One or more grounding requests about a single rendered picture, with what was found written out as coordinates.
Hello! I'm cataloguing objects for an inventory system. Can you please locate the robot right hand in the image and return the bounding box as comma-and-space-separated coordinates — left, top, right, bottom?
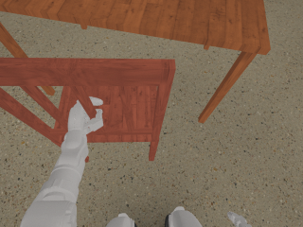
227, 211, 252, 227

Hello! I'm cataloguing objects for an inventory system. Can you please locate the robot left forearm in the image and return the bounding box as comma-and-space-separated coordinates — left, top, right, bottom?
20, 130, 89, 227

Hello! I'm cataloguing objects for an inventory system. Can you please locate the left robot upper arm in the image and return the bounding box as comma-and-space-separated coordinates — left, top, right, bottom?
22, 201, 77, 227

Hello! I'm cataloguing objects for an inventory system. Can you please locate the table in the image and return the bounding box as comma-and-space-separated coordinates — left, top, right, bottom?
0, 0, 271, 123

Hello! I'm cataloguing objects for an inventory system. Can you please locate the robot left shin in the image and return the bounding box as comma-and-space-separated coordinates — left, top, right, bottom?
118, 213, 129, 218

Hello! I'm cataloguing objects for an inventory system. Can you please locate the chair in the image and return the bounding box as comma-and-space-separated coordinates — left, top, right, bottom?
0, 57, 176, 163

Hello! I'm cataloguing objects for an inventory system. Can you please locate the robot right shin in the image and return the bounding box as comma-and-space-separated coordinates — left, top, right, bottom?
172, 206, 185, 213

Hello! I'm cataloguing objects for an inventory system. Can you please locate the robot left hand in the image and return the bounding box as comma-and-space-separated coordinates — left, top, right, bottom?
67, 96, 103, 134

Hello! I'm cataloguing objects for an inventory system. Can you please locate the robot shin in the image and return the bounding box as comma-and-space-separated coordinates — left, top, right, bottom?
172, 206, 185, 213
118, 213, 129, 218

